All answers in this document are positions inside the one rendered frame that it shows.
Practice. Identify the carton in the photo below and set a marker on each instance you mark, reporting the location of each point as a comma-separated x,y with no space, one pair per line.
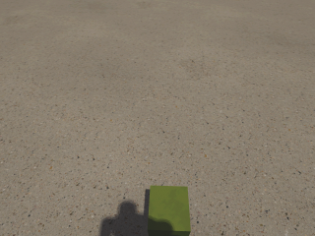
169,213

